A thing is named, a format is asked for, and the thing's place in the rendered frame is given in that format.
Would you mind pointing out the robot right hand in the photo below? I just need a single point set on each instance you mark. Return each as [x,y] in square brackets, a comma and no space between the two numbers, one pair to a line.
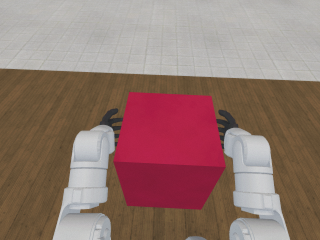
[230,123]

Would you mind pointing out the robot left hand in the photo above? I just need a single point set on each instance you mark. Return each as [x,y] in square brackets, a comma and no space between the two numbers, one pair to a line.
[107,121]

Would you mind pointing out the robot left forearm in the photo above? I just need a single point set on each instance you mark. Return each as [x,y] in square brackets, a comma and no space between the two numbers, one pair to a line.
[89,163]

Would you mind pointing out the robot left upper arm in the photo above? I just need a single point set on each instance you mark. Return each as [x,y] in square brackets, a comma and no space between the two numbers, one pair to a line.
[84,226]

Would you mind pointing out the robot right forearm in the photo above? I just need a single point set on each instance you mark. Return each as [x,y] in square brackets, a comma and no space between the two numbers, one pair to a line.
[254,184]

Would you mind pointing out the carton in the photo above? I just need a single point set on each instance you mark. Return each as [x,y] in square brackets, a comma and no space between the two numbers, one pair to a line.
[169,152]

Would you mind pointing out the robot right upper arm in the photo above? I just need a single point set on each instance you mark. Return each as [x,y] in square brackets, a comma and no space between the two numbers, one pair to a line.
[256,229]

